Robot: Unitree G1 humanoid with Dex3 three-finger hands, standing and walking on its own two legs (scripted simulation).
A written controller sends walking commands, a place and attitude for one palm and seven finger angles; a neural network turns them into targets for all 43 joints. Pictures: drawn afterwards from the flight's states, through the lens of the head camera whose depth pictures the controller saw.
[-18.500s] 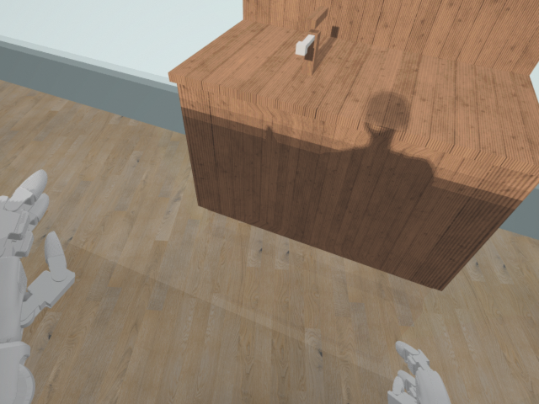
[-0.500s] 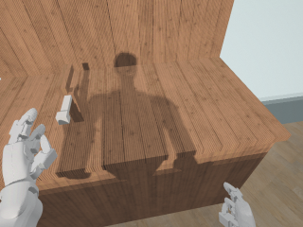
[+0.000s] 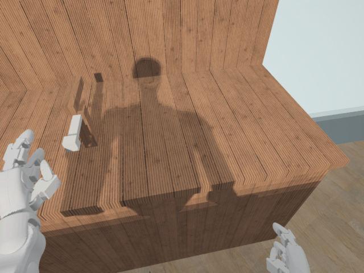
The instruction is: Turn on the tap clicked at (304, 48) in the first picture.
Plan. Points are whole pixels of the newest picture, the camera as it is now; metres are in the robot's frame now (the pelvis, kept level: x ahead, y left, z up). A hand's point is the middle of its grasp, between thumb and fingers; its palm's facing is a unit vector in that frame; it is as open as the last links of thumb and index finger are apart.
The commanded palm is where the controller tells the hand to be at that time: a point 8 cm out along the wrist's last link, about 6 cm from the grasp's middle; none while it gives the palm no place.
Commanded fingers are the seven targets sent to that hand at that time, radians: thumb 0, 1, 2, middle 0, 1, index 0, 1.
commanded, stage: reach beside the lever's end, fingers flat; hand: left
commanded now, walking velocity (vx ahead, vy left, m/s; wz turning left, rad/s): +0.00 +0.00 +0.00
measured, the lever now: (71, 143) +0.34 +0.31 +0.11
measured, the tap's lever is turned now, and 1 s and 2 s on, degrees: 0 0 0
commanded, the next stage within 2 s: push the lever round in 1.30 s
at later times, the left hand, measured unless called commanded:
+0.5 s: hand (53, 164) +0.27 +0.31 +0.12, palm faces +0.56 -0.82 -0.09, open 7.7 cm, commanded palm +0.22 +0.35 +0.12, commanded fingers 0.00 0.90 0.90 -0.16 -0.17 -0.16 -0.17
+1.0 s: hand (59, 149) +0.32 +0.33 +0.11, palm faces +0.55 -0.83 -0.10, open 7.8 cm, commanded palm +0.27 +0.37 +0.11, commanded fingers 0.00 0.90 0.90 -0.15 -0.15 -0.15 -0.15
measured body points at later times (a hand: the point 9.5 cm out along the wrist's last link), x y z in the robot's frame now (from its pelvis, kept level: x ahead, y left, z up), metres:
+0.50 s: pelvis +0.00 -0.01 +0.00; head +0.00 -0.02 +0.45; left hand +0.23 +0.35 +0.13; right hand +0.18 -0.24 -0.09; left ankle -0.03 +0.13 -0.73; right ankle +0.03 -0.12 -0.73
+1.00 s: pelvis +0.00 +0.00 +0.00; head +0.03 -0.01 +0.45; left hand +0.28 +0.37 +0.11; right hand +0.15 -0.25 -0.10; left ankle -0.03 +0.13 -0.73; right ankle +0.03 -0.12 -0.73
